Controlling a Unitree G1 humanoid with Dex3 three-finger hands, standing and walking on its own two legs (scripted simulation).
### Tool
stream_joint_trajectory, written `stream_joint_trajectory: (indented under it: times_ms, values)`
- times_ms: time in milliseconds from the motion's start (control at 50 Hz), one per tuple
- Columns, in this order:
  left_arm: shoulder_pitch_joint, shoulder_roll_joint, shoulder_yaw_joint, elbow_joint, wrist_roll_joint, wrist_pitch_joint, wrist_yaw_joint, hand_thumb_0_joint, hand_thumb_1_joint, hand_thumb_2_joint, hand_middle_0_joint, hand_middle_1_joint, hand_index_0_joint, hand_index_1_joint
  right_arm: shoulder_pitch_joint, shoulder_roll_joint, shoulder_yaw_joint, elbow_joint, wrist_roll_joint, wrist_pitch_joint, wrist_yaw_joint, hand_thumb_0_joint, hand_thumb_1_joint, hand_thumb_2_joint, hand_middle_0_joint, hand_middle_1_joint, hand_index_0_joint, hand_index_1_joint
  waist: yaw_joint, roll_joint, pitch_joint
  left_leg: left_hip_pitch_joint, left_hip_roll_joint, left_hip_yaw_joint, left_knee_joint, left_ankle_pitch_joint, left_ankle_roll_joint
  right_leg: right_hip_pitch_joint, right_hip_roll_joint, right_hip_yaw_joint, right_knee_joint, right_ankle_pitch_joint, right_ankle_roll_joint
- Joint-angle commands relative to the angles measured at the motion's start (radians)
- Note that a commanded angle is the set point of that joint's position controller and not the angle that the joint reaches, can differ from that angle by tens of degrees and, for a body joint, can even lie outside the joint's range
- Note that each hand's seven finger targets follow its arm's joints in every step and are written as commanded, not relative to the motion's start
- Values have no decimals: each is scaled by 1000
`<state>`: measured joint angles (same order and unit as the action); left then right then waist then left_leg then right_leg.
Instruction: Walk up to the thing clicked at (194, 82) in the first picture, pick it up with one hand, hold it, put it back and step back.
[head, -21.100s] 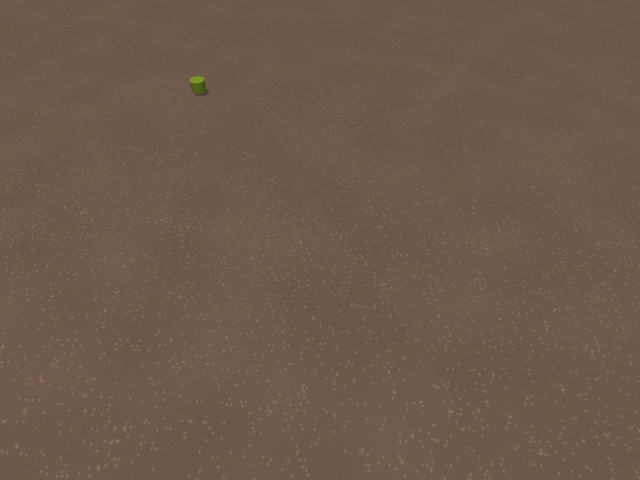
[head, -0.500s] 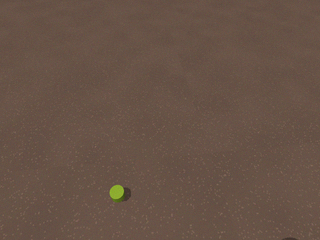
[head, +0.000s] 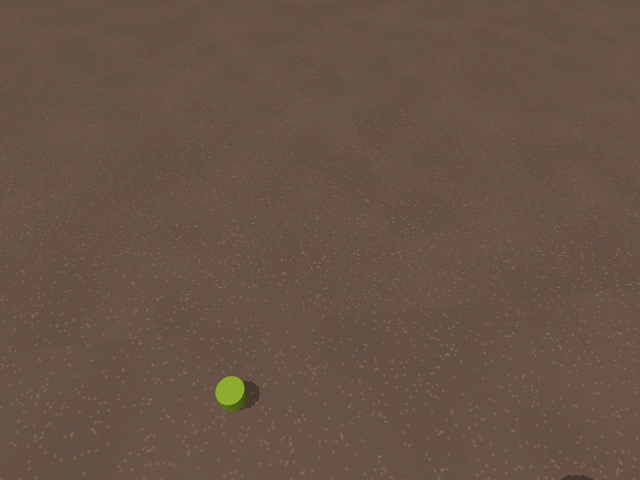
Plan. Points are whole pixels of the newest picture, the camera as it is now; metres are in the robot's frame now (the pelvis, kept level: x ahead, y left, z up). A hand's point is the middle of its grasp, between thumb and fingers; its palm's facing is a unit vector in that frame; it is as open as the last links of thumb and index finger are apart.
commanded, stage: stand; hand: left
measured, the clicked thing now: (231, 394) +0.47 +0.26 -0.75
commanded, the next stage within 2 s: walk up in 1.36 s
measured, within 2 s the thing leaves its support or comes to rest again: neither
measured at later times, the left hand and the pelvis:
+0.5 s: hand out of the picture +0.07 +0.25 -0.16, palm faces -0.02 -0.94 -0.34, open 7.4 cm; pelvis +0.00 +0.00 +0.00, yaw +0 degrees
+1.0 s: hand out of the picture +0.07 +0.26 -0.15, palm faces -0.02 -0.94 -0.34, open 7.4 cm; pelvis +0.00 +0.00 +0.00, yaw +0 degrees
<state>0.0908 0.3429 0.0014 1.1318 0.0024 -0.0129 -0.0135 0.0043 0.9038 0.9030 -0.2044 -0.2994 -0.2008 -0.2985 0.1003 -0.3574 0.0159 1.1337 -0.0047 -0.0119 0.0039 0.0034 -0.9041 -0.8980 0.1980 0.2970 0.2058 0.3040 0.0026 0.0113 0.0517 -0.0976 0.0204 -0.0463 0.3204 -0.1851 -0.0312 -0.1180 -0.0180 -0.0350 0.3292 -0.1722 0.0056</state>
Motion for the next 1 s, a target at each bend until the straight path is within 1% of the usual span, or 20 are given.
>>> stream_joint_trajectory:
  times_ms: [0, 60, 180, 220, 280, 340, 360, 460, 520, 560, 620, 660, 720, 760, 800, 820, 880, 900, 920, 980]
  values:
    - [-30, 221, 41, -46, 2, -17, 18, 0, 900, 900, -200, -300, -200, -300, -25, -211, -38, -51, -2, -19, -12, 0, -900, -900, 200, 300, 200, 300, 1, -1, -70, -30, 102, -67, -46, 150, 39, 46, -115, 97, -48, 139, -20]
    - [-31, 224, 43, -46, 4, -13, 17, 0, 900, 900, -200, -300, -200, -300, -33, -211, -42, -57, -4, -17, -13, 0, -900, -900, 200, 300, 200, 300, 3, -4, -65, -33, 102, -71, -59, 115, 38, 31, -110, 91, -48, 75, -22]
    - [-29, 221, 42, -50, 4, -19, 16, 0, 900, 900, -200, -300, -200, -300, -33, -213, -43, -59, -3, -19, -11, 0, -900, -900, 200, 300, 200, 300, 1, -10, -84, -17, 103, -63, -41, 149, 42, 41, -119, 102, -52, 130, -23]
    - [-32, 224, 42, -51, 5, -18, 18, 0, 900, 900, -200, -300, -200, -300, -30, -215, -46, -58, -3, -17, -12, 0, -900, -900, 200, 300, 200, 300, 1, -12, -84, -19, 102, -67, -44, 122, 42, 37, -116, 98, -55, 97, -24]
    - [-26, 224, 41, -49, 6, -18, 18, 0, 900, 900, -200, -300, -200, -300, -30, -211, -44, -57, -2, -16, -11, 0, -900, -900, 200, 300, 200, 300, -1, -10, -75, -23, 102, -69, -49, 115, 43, 29, -117, 100, -57, 95, -23]
    - [-21, 223, 41, -52, 6, -22, 19, 0, 900, 900, -200, -300, -200, -300, -23, -213, -44, -59, -2, -17, -11, 0, -900, -900, 200, 300, 200, 300, -2, -15, -104, 1, 106, -62, -32, 175, 45, 45, -119, 97, -48, 169, -22]
    - [-26, 224, 40, -50, 3, -22, 20, 0, 900, 900, -200, -300, -200, -300, -13, -207, -41, -54, -1, -17, -12, 0, -900, -900, 200, 300, 200, 300, -5, -14, -85, -18, 102, -63, -41, 159, 42, 44, -119, 100, -51, 158, -20]
    - [-19, 224, 40, -50, 4, -16, 19, 0, 900, 900, -200, -300, -200, -300, -18, -210, -41, -55, -4, -17, -14, 0, -900, -900, 200, 300, 200, 300, 1, -1, -83, -17, 105, -62, -49, 151, 41, 42, -116, 95, -43, 131, -24]
    - [-15, 226, 40, -49, 5, -18, 21, 0, 900, 900, -200, -300, -200, -300, -22, -213, -45, -55, -3, -16, -13, 0, -900, -900, 200, 300, 200, 300, 2, -12, -84, -10, 106, -64, -43, 168, 41, 37, -115, 95, -48, 136, -22]
    - [-22, 230, 40, -50, 4, -18, 20, 0, 900, 900, -200, -300, -200, -300, -13, -207, -43, -53, -3, -15, -14, 0, -900, -900, 200, 300, 200, 300, -3, -17, -72, -27, 104, -62, -47, 145, 42, 43, -117, 99, -51, 127, -23]
    - [-17, 222, 39, -47, 3, -15, 18, 0, 900, 900, -200, -300, -200, -300, -11, -211, -42, -50, -5, -15, -13, 0, -900, -900, 200, 300, 200, 300, 0, 7, -41, -57, 98, -64, -64, 80, 42, 27, -113, 101, -61, 64, -20]
    - [-8, 220, 37, -48, 5, -15, 17, 0, 900, 900, -200, -300, -200, -300, -18, -212, -44, -53, -3, -16, -11, 0, -900, -900, 200, 300, 200, 300, 2, 4, -45, -43, 98, -67, -61, 81, 42, 12, -110, 99, -64, 46, -21]
    - [-18, 225, 38, -56, 5, -19, 18, 0, 900, 900, -200, -300, -200, -300, -12, -210, -45, -55, -4, -19, -11, 0, -900, -900, 200, 300, 200, 300, 1, -4, -79, -26, 106, -67, -53, 149, 42, 40, -119, 101, -49, 121, -24]
    - [-8, 223, 39, -55, 5, -17, 18, 0, 900, 900, -200, -300, -200, -300, -16, -214, -45, -56, -5, -20, -13, 0, -900, -900, 200, 300, 200, 300, 3, 5, -84, -22, 105, -65, -55, 139, 43, 39, -116, 99, -45, 116, -22]
    - [-21, 226, 40, -55, 7, -16, 19, 0, 900, 900, -200, -300, -200, -300, -11, -211, -44, -57, -5, -21, -13, 0, -900, -900, 200, 300, 200, 300, 0, -7, -95, -22, 111, -65, -51, 181, 45, 61, -120, 96, -32, 155, -27]
    - [-12, 220, 38, -54, 4, -17, 19, 0, 900, 900, -200, -300, -200, -300, -14, -215, -43, -54, -3, -22, -13, 0, -900, -900, 200, 300, 200, 300, 6, 1, -87, -18, 109, -66, -53, 193, 44, 55, -118, 96, -35, 163, -23]
    - [-10, 226, 38, -50, 4, -16, 19, 0, 900, 900, -200, -300, -200, -300, -14, -207, -44, -56, -3, -19, -13, 0, -900, -900, 200, 300, 200, 300, 2, -21, -81, -10, 106, -67, -57, 151, 42, 34, -113, 91, -43, 114, -23]
    - [-8, 221, 36, -50, 2, -16, 19, 0, 900, 900, -200, -300, -200, -300, -20, -214, -45, -54, -1, -18, -13, 0, -900, -900, 200, 300, 200, 300, 5, -8, -57, -11, 102, -65, -59, 126, 43, 10, -112, 99, -56, 93, -20]
    - [-21, 232, 39, -51, 3, -16, 19, 0, 900, 900, -200, -300, -200, -300, -9, -204, -44, -54, -3, -17, -12, 0, -900, -900, 200, 300, 200, 300, -2, -29, -59, -24, 98, -63, -58, 119, 41, 23, -113, 98, -55, 86, -23]
    - [-16, 226, 38, -54, 6, -18, 21, 0, 900, 900, -200, -300, -200, -300, -12, -212, -47, -56, -4, -14, -12, 0, -900, -900, 200, 300, 200, 300, -1, -25, -72, -17, 99, -63, -52, 117, 44, 22, -115, 97, -57, 88, -24]
